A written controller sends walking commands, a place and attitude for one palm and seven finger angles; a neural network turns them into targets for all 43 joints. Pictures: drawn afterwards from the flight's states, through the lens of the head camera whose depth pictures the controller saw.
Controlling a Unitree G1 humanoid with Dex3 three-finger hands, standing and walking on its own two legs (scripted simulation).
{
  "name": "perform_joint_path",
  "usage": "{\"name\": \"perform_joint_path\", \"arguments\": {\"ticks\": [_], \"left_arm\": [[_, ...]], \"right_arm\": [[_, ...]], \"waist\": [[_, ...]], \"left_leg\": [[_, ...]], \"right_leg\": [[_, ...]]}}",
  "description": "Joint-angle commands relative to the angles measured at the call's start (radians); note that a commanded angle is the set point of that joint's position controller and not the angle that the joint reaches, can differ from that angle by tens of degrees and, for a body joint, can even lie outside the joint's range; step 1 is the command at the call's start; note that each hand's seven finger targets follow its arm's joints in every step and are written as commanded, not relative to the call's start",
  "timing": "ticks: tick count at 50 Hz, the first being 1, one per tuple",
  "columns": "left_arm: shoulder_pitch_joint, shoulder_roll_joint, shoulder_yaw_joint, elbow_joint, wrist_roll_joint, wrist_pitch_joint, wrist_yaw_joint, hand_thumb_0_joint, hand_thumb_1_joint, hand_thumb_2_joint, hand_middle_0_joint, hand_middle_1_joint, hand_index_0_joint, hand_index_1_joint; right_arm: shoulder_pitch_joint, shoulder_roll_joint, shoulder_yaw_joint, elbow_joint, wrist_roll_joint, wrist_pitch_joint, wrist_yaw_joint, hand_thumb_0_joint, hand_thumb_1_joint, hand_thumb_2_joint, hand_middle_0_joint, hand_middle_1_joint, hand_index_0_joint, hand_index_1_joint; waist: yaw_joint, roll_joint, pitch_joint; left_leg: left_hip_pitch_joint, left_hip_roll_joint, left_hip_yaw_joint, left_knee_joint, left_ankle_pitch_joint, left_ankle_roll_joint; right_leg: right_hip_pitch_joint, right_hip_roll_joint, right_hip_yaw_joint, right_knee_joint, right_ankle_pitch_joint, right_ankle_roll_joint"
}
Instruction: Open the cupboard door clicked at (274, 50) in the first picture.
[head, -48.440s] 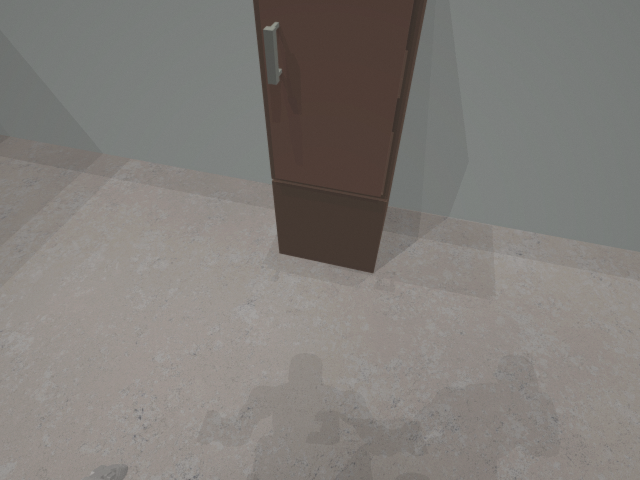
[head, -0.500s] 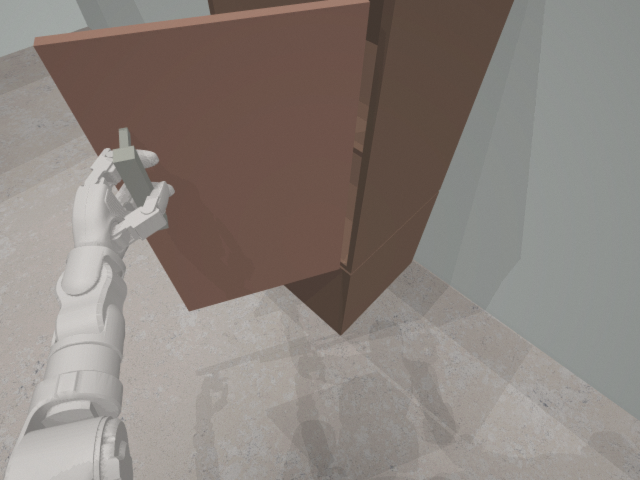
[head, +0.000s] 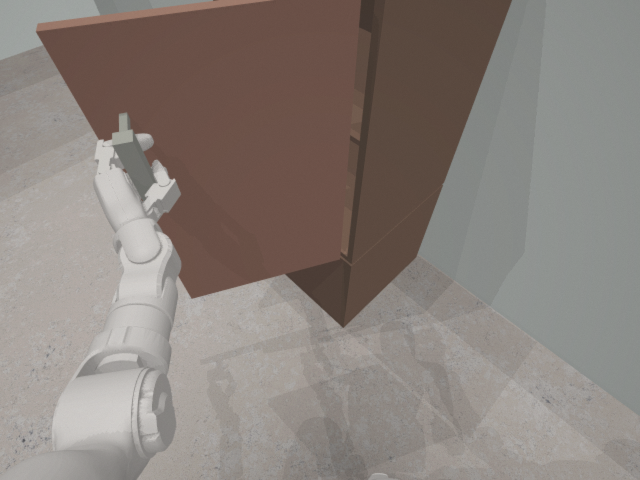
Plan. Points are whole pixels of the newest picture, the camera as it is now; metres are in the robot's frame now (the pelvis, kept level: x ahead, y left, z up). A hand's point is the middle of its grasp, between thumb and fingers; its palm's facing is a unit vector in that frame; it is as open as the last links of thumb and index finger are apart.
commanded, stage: pull the door open along its arc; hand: left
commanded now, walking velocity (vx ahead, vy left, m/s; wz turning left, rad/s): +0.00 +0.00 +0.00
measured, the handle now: (141, 165) +0.50 +0.23 +0.10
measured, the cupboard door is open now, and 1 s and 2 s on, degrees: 63 97 95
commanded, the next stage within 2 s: open thumb and fingers to let go in 0.56 s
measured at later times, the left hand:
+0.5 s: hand (238, 273) +0.32 +0.09 +0.11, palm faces +0.34 -0.94 +0.05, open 6.4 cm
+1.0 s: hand (253, 276) +0.32 +0.07 +0.11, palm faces +0.43 -0.90 -0.04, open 8.8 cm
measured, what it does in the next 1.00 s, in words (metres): stands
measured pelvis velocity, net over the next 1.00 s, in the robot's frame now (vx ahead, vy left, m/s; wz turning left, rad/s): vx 0.01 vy -0.02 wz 0.04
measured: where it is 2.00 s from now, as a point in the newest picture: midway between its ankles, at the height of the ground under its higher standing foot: outside the picture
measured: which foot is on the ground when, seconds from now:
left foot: down 0.00-1.00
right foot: down 0.00-1.00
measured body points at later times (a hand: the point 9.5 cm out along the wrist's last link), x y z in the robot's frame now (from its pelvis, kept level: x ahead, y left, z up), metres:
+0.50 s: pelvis +0.02 +0.00 +0.02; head +0.02 -0.02 +0.47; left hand +0.30 +0.13 +0.11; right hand +0.21 -0.22 -0.07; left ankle +0.00 +0.10 -0.71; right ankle +0.02 -0.09 -0.71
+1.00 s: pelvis +0.01 -0.02 +0.01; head +0.02 -0.05 +0.46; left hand +0.29 +0.12 +0.11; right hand +0.18 -0.23 -0.10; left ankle +0.00 +0.10 -0.71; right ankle +0.02 -0.09 -0.71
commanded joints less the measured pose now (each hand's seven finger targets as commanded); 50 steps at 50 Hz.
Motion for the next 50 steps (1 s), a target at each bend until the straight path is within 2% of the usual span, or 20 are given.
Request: {"name": "perform_joint_path", "arguments": {"ticks": [1,3,6,12,15,16,17,18,20,23,24,28,31,32,33,34,39,42,44,50], "left_arm": [[-0.307,0.147,-0.007,-0.288,-0.012,-0.105,-0.022,0.000,0.900,0.900,-0.400,-1.350,-0.400,-1.350],[-0.219,0.127,-0.016,-0.329,-0.025,-0.100,-0.028,0.000,0.900,0.900,-0.400,-1.350,-0.400,-1.350],[-0.095,0.063,-0.059,-0.445,-0.040,-0.084,-0.027,0.000,0.900,0.900,-0.400,-1.350,-0.400,-1.350],[0.225,-0.055,-0.166,-0.765,-0.054,-0.024,-0.002,0.000,0.900,0.900,-0.400,-1.350,-0.400,-1.350],[0.392,-0.087,-0.199,-0.893,-0.047,0.028,0.024,0.000,0.900,0.900,-0.400,-1.350,-0.400,-1.350],[0.437,-0.093,-0.207,-0.932,-0.042,0.046,0.034,0.000,0.900,0.900,-0.400,-1.350,-0.400,-1.350],[0.483,-0.117,-0.231,-0.988,-0.037,0.065,0.043,0.000,0.900,0.900,-0.400,-1.350,-0.400,-1.350],[0.527,-0.108,-0.230,-1.019,-0.026,0.084,0.059,0.000,0.900,0.900,-0.400,-1.350,-0.400,-1.350],[0.597,-0.166,-0.287,-1.101,-0.007,0.125,0.089,0.000,0.900,0.900,-0.400,-1.350,-0.400,-1.350],[0.689,-0.230,-0.363,-1.180,0.036,0.191,0.147,0.000,0.900,0.900,-0.400,-1.350,-0.400,-1.350],[0.688,-0.241,-0.378,-1.192,0.049,0.213,0.168,0.000,0.900,0.900,-0.400,-1.350,-0.400,-1.350],[0.635,-0.369,-0.540,-1.207,0.133,0.284,0.228,0.000,0.900,0.900,-0.400,-1.350,-0.400,-1.350],[0.588,-0.462,-0.627,-1.206,0.118,0.325,0.234,0.000,0.900,0.900,-0.400,-1.350,-0.400,-1.350],[0.547,-0.443,-0.613,-1.195,0.113,0.330,0.237,0.000,0.900,0.900,-0.400,-1.350,-0.400,-1.350],[0.452,-0.406,-0.584,-1.161,0.114,0.331,0.243,0.000,0.900,0.900,-0.400,-1.350,-0.400,-1.350],[0.425,-0.404,-0.577,-1.168,0.109,0.333,0.244,0.000,0.830,0.870,-0.395,-1.342,-0.395,-1.342],[0.485,-0.408,-0.579,-1.141,0.104,0.329,0.214,0.000,0.480,0.720,-0.370,-1.305,-0.370,-1.305],[0.481,-0.382,-0.562,-1.160,0.100,0.311,0.191,0.000,0.270,0.630,-0.355,-1.283,-0.355,-1.283],[0.475,-0.379,-0.567,-1.135,0.103,0.303,0.182,0.000,0.130,0.570,-0.345,-1.268,-0.345,-1.268],[0.402,-0.330,-0.512,-1.095,0.091,0.267,0.184,0.000,-0.290,0.390,-0.315,-1.222,-0.315,-1.222]], "right_arm": [[0.030,-0.137,-0.058,-0.116,0.005,-0.040,-0.001,0.000,-0.900,-0.900,0.200,0.300,0.200,0.300],[0.020,-0.139,-0.062,-0.126,0.010,-0.041,0.003,0.000,-0.900,-0.900,0.200,0.300,0.200,0.300],[-0.011,-0.133,-0.064,-0.147,0.019,-0.049,0.009,0.000,-0.900,-0.900,0.200,0.300,0.200,0.300],[-0.098,-0.113,-0.063,-0.200,0.027,-0.065,0.018,0.000,-0.900,-0.900,0.200,0.300,0.200,0.300],[-0.164,-0.096,-0.051,-0.235,0.027,-0.058,0.016,0.000,-0.900,-0.900,0.200,0.300,0.200,0.300],[-0.184,-0.090,-0.047,-0.242,0.026,-0.051,0.013,0.000,-0.900,-0.900,0.200,0.300,0.200,0.300],[-0.206,-0.082,-0.042,-0.258,0.024,-0.045,0.010,0.000,-0.900,-0.900,0.200,0.300,0.200,0.300],[-0.225,-0.076,-0.038,-0.264,0.024,-0.037,0.006,0.000,-0.900,-0.900,0.200,0.300,0.200,0.300],[-0.261,-0.056,-0.027,-0.282,0.019,-0.020,0.000,0.000,-0.900,-0.900,0.200,0.300,0.200,0.300],[-0.290,-0.037,-0.020,-0.301,0.008,0.008,-0.004,0.000,-0.900,-0.900,0.200,0.300,0.200,0.300],[-0.302,-0.032,-0.016,-0.302,0.006,0.018,-0.005,0.000,-0.900,-0.900,0.200,0.300,0.200,0.300],[-0.323,-0.014,-0.011,-0.297,-0.009,0.052,0.006,0.000,-0.900,-0.900,0.200,0.300,0.200,0.300],[-0.356,-0.012,-0.007,-0.290,-0.002,0.063,0.020,0.000,-0.900,-0.900,0.200,0.300,0.200,0.300],[-0.355,-0.012,-0.005,-0.283,0.002,0.068,0.018,0.000,-0.900,-0.900,0.200,0.300,0.200,0.300],[-0.352,-0.014,-0.002,-0.266,0.003,0.072,0.008,0.000,-0.900,-0.900,0.200,0.300,0.200,0.300],[-0.361,-0.015,-0.005,-0.271,-0.001,0.071,0.004,0.000,-0.900,-0.900,0.200,0.300,0.200,0.300],[-0.339,-0.010,-0.004,-0.279,0.000,0.075,-0.010,0.000,-0.900,-0.900,0.200,0.300,0.200,0.300],[-0.330,-0.011,-0.003,-0.282,0.000,0.067,-0.018,0.000,-0.900,-0.900,0.200,0.300,0.200,0.300],[-0.327,-0.015,-0.002,-0.281,-0.001,0.061,-0.021,0.000,-0.900,-0.900,0.200,0.300,0.200,0.300],[-0.333,-0.020,-0.003,-0.265,0.000,0.034,-0.038,0.000,-0.900,-0.900,0.200,0.300,0.200,0.300]], "waist": [[0.021,-0.033,-0.379],[0.033,-0.052,-0.375],[0.058,-0.017,-0.349],[0.100,-0.052,-0.311],[0.126,-0.061,-0.246],[0.127,-0.096,-0.226],[0.135,-0.086,-0.213],[0.140,-0.100,-0.193],[0.138,-0.079,-0.163],[0.135,-0.115,-0.147],[0.128,-0.119,-0.127],[0.098,-0.094,-0.126],[0.090,-0.043,-0.141],[0.082,-0.053,-0.140],[0.065,-0.104,-0.116],[0.079,-0.076,-0.145],[0.087,-0.141,-0.190],[0.093,-0.131,-0.204],[0.089,-0.133,-0.181],[0.094,-0.156,-0.170]], "left_leg": [[0.120,-0.025,-0.031,-0.097,0.275,0.006],[0.118,-0.024,-0.025,-0.105,0.277,0.009],[0.145,-0.022,-0.015,-0.131,0.284,0.005],[0.215,-0.014,-0.003,-0.173,0.347,0.003],[0.226,-0.012,0.000,-0.201,0.328,0.000],[0.231,-0.009,-0.001,-0.207,0.322,0.000],[0.238,-0.012,0.000,-0.216,0.310,-0.001],[0.245,-0.009,-0.006,-0.222,0.299,-0.001],[0.269,-0.011,-0.005,-0.228,0.298,-0.002],[0.302,-0.010,-0.014,-0.216,0.312,-0.003],[0.302,-0.011,-0.015,-0.211,0.308,-0.003],[0.323,-0.013,-0.030,-0.163,0.348,-0.006],[0.337,-0.014,-0.041,-0.144,0.341,-0.011],[0.328,-0.015,-0.047,-0.141,0.336,-0.014],[0.314,-0.018,-0.054,-0.137,0.312,-0.011],[0.312,-0.023,-0.052,-0.133,0.303,-0.011],[0.302,-0.025,-0.057,-0.134,0.334,-0.009],[0.293,-0.029,-0.056,-0.136,0.323,-0.008],[0.279,-0.030,-0.060,-0.137,0.298,-0.007],[0.259,-0.035,-0.056,-0.145,0.218,-0.003]], "right_leg": [[0.319,0.004,0.078,-0.090,0.316,0.030],[0.345,0.005,0.081,-0.102,0.324,0.030],[0.358,0.003,0.076,-0.117,0.314,0.024],[0.424,-0.006,0.069,-0.139,0.366,0.023],[0.445,-0.019,0.074,-0.160,0.344,0.023],[0.453,-0.023,0.077,-0.169,0.336,0.025],[0.463,-0.028,0.080,-0.179,0.323,0.025],[0.469,-0.030,0.083,-0.190,0.300,0.023],[0.468,-0.034,0.081,-0.196,0.301,0.024],[0.475,-0.036,0.077,-0.204,0.318,0.023],[0.465,-0.038,0.081,-0.208,0.320,0.023],[0.422,-0.040,0.073,-0.179,0.378,0.016],[0.385,-0.037,0.048,-0.148,0.374,0.012],[0.377,-0.036,0.044,-0.141,0.367,0.011],[0.360,-0.038,0.051,-0.153,0.344,0.018],[0.367,-0.042,0.061,-0.149,0.343,0.020],[0.416,-0.054,0.069,-0.138,0.439,0.031],[0.434,-0.060,0.081,-0.142,0.443,0.034],[0.419,-0.064,0.088,-0.149,0.410,0.036],[0.405,-0.077,0.122,-0.202,0.259,0.042]]}}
